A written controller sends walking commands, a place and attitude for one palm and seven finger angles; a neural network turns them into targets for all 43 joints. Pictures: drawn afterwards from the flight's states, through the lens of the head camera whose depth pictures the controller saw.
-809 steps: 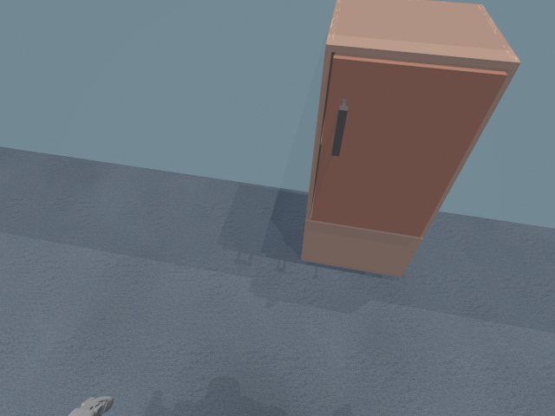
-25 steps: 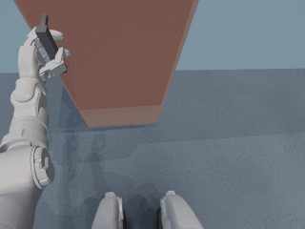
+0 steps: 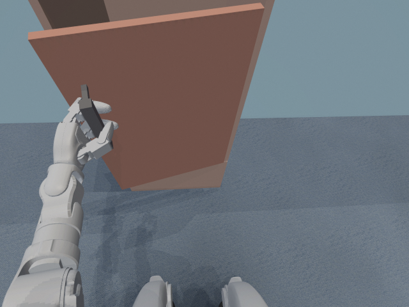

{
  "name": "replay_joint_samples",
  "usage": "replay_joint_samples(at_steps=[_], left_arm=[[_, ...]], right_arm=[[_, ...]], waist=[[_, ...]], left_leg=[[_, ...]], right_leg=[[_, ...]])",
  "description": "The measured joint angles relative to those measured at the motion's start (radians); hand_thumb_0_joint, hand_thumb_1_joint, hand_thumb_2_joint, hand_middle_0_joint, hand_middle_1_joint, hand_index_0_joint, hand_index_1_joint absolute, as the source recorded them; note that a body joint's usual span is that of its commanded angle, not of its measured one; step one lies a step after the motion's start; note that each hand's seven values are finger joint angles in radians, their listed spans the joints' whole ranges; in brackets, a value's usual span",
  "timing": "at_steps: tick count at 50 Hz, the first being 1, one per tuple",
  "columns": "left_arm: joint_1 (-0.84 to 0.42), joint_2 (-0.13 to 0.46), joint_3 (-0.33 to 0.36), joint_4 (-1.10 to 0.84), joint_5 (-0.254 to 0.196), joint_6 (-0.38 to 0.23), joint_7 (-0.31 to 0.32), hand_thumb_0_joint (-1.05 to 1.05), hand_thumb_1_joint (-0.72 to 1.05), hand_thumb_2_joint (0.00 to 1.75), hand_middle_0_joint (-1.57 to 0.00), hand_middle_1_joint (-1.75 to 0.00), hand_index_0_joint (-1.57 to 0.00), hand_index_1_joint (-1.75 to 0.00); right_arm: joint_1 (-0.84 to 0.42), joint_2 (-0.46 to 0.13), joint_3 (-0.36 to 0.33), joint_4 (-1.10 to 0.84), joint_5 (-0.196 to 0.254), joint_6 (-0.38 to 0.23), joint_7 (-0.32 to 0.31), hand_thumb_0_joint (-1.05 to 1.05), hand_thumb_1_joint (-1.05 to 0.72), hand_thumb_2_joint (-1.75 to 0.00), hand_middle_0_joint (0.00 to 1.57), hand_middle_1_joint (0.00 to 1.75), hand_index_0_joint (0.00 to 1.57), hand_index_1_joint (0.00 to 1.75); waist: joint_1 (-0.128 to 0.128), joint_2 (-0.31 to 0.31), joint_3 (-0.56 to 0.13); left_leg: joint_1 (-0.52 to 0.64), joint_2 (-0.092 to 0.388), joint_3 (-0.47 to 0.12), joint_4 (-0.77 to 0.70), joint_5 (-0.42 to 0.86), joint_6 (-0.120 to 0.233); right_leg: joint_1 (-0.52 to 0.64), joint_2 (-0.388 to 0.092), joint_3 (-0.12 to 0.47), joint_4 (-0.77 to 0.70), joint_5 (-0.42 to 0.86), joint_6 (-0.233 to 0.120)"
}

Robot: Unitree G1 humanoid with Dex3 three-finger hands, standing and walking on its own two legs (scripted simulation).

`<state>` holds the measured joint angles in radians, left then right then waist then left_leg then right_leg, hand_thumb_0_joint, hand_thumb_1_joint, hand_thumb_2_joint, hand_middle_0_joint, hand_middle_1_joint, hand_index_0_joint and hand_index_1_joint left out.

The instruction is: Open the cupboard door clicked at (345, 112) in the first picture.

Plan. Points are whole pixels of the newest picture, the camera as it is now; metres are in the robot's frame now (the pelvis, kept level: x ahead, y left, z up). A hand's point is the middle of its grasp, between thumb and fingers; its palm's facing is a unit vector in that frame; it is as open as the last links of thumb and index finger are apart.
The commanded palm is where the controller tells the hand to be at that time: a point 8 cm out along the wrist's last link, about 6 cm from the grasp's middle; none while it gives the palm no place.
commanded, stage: pull the door open along its arc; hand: left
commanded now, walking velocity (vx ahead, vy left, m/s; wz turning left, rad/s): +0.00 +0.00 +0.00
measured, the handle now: (97, 119) +0.48 +0.21 +0.04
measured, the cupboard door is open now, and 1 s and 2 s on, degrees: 14 47 52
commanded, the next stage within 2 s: open thumb and fingers to let go in 0.58 s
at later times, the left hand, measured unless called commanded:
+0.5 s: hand (160, 196) +0.31 +0.07 +0.05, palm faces +0.43 -0.91 +0.01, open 6.0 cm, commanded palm +0.25 +0.10 +0.04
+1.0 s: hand (175, 211) +0.28 +0.05 +0.05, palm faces +0.42 -0.91 -0.02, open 8.3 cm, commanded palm +0.23 +0.08 +0.04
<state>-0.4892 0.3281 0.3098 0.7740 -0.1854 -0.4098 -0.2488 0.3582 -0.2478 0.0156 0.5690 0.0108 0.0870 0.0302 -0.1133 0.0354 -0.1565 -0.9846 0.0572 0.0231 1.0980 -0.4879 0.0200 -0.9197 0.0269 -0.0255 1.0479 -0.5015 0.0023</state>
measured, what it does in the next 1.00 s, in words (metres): shifts its weight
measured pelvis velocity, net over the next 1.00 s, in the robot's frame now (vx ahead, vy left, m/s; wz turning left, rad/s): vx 0.00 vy -0.05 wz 0.10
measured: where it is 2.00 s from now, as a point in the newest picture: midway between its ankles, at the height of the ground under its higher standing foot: outside the picture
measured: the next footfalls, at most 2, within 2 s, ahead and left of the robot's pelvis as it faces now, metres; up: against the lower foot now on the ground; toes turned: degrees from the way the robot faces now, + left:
none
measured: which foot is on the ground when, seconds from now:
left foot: down 0.00-1.00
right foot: down 0.00-1.00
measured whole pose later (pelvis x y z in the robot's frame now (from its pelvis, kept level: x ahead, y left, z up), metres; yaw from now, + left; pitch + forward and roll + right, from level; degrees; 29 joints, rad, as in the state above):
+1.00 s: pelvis +0.00 -0.05 +0.00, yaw +5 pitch +15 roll +1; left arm 0.11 -0.10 -0.21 0.21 0.09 -0.35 0.54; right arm 0.20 -0.18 0.00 0.58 -0.09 -0.04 0.03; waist 0.00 0.03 -0.17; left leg -0.84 0.02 -0.05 1.04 -0.46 -0.05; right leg -0.79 0.00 -0.10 1.08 -0.55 -0.07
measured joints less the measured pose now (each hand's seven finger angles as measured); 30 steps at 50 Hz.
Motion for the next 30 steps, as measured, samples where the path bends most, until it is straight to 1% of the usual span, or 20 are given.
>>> replay_joint_samples(at_steps=[1, 2, 4, 6, 8, 11, 14, 16, 19, 22, 26, 30], left_arm=[[0.029, -0.023, -0.014, -0.032, -0.003, 0.003, 0.019, 0.01, 0.71, 0.75, -0.34, -1.33, -0.35, -1.35], [0.055, -0.053, -0.031, -0.065, -0.004, 0.003, 0.058, 0.01, 0.71, 0.75, -0.34, -1.33, -0.35, -1.34], [0.102, -0.119, -0.06, -0.127, -0.005, 0.0, 0.158, 0.02, 0.69, 0.76, -0.34, -1.33, -0.35, -1.32], [0.141, -0.182, -0.087, -0.181, 0.01, -0.005, 0.26, 0.02, 0.69, 0.77, -0.33, -1.33, -0.36, -1.31], [0.175, -0.235, -0.121, -0.229, 0.042, -0.007, 0.363, 0.02, 0.68, 0.78, -0.33, -1.34, -0.36, -1.31], [0.225, -0.298, -0.181, -0.29, 0.107, -0.003, 0.508, 0.01, 0.69, 0.79, -0.34, -1.34, -0.35, -1.3], [0.27, -0.347, -0.243, -0.33, 0.163, 0.004, 0.628, 0.01, 0.7, 0.79, -0.33, -1.33, -0.34, -1.31], [0.302, -0.377, -0.283, -0.353, 0.193, 0.012, 0.692, 0.01, 0.7, 0.8, -0.33, -1.33, -0.34, -1.32], [0.354, -0.408, -0.342, -0.384, 0.234, 0.023, 0.757, 0.0, 0.71, 0.8, -0.32, -1.32, -0.34, -1.32], [0.418, -0.427, -0.399, -0.421, 0.264, 0.033, 0.788, 0.0, 0.71, 0.79, -0.31, -1.32, -0.33, -1.33], [0.505, -0.448, -0.471, -0.472, 0.28, 0.038, 0.801, 0.0, 0.71, 0.78, -0.3, -1.32, -0.34, -1.34], [0.583, -0.427, -0.544, -0.527, 0.291, 0.045, 0.79, 0.0, 0.7, 0.76, -0.31, -1.33, -0.35, -1.34]], right_arm=[[-0.006, 0.002, -0.004, -0.004, -0.002, -0.004, 0.0, 0.01, -0.9, -0.9, 0.2, 0.29, 0.2, 0.3], [-0.013, 0.003, -0.007, -0.007, -0.005, -0.01, 0.0, 0.01, -0.9, -0.9, 0.2, 0.29, 0.2, 0.3], [-0.032, 0.005, -0.013, -0.011, -0.012, -0.024, 0.005, 0.01, -0.9, -0.9, 0.2, 0.29, 0.2, 0.3], [-0.055, 0.01, -0.016, -0.015, -0.023, -0.033, 0.013, 0.01, -0.9, -0.9, 0.2, 0.29, 0.2, 0.3], [-0.078, 0.017, -0.018, -0.019, -0.036, -0.039, 0.021, 0.01, -0.91, -0.9, 0.2, 0.29, 0.2, 0.3], [-0.107, 0.029, -0.02, -0.026, -0.056, -0.043, 0.034, 0.01, -0.91, -0.9, 0.2, 0.29, 0.2, 0.3], [-0.131, 0.045, -0.019, -0.023, -0.07, -0.043, 0.041, 0.01, -0.91, -0.9, 0.2, 0.29, 0.2, 0.3], [-0.142, 0.056, -0.018, -0.018, -0.076, -0.045, 0.043, 0.01, -0.91, -0.9, 0.2, 0.29, 0.2, 0.3], [-0.149, 0.07, -0.016, -0.011, -0.083, -0.049, 0.041, 0.01, -0.91, -0.9, 0.2, 0.29, 0.2, 0.3], [-0.15, 0.078, -0.016, -0.006, -0.088, -0.054, 0.038, 0.01, -0.91, -0.9, 0.2, 0.29, 0.2, 0.3], [-0.149, 0.078, -0.015, -0.002, -0.091, -0.07, 0.029, 0.01, -0.9, -0.9, 0.2, 0.29, 0.2, 0.3], [-0.153, 0.079, -0.012, -0.002, -0.093, -0.091, 0.022, 0.01, -0.9, -0.9, 0.2, 0.29, 0.2, 0.3]], waist=[[0.008, -0.001, -0.002], [0.017, -0.002, -0.004], [0.031, -0.001, -0.006], [0.044, -0.003, -0.007], [0.056, -0.006, -0.008], [0.072, -0.005, -0.011], [0.087, -0.007, -0.011], [0.095, -0.008, -0.011], [0.104, -0.01, -0.012], [0.109, -0.009, -0.011], [0.11, -0.007, -0.009], [0.104, -0.011, -0.009]], left_leg=[[0.01, -0.001, 0.001, -0.005, 0.0, -0.001], [0.019, -0.002, 0.002, -0.009, 0.001, -0.001], [0.031, -0.005, 0.001, -0.015, 0.002, -0.002], [0.038, -0.01, 0.001, -0.017, 0.003, -0.004], [0.043, -0.014, 0.0, -0.016, 0.004, -0.006], [0.049, -0.02, -0.005, -0.01, 0.003, -0.01], [0.06, -0.024, -0.01, -0.009, 0.004, -0.015], [0.071, -0.027, -0.017, -0.012, 0.006, -0.019], [0.09, -0.029, -0.027, -0.02, 0.01, -0.026], [0.112, -0.03, -0.036, -0.03, 0.014, -0.034], [0.137, -0.03, -0.046, -0.043, 0.019, -0.043], [0.153, -0.029, -0.05, -0.052, 0.022, -0.052]], right_leg=[[0.009, -0.001, 0.001, -0.004, 0.0, 0.0], [0.018, -0.001, 0.002, -0.008, 0.0, 0.0], [0.03, -0.005, 0.0, -0.011, -0.001, 0.001], [0.036, -0.01, 0.0, -0.007, -0.005, 0.0], [0.039, -0.014, -0.001, 0.001, -0.009, -0.001], [0.044, -0.019, -0.006, 0.015, -0.018, -0.006], [0.055, -0.023, -0.012, 0.025, -0.025, -0.011], [0.066, -0.025, -0.018, 0.026, -0.028, -0.016], [0.086, -0.027, -0.028, 0.023, -0.031, -0.024], [0.11, -0.027, -0.037, 0.017, -0.033, -0.032], [0.136, -0.026, -0.047, 0.008, -0.034, -0.041], [0.149, -0.025, -0.052, 0.009, -0.037, -0.05]])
